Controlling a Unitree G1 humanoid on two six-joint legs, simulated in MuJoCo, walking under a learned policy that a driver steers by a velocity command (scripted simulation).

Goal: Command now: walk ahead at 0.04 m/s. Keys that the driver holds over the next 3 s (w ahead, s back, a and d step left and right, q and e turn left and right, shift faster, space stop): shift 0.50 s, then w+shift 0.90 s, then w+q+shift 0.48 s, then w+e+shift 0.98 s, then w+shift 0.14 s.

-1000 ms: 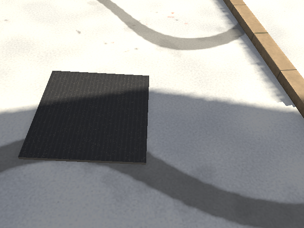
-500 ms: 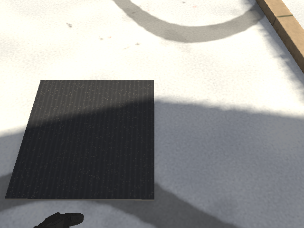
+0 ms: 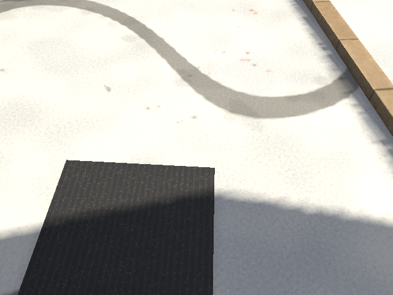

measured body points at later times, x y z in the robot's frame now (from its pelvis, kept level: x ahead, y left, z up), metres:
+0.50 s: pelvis +0.02 +0.02 +0.00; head +0.03 +0.02 +0.45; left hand +0.06 +0.27 -0.15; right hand +0.10 -0.23 -0.15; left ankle +0.05 +0.13 -0.74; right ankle -0.01 -0.10 -0.74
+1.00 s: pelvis +0.18 +0.09 +0.00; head +0.18 +0.10 +0.45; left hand +0.30 +0.34 -0.13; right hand +0.15 -0.16 -0.14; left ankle +0.12 +0.18 -0.74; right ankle +0.17 -0.04 -0.64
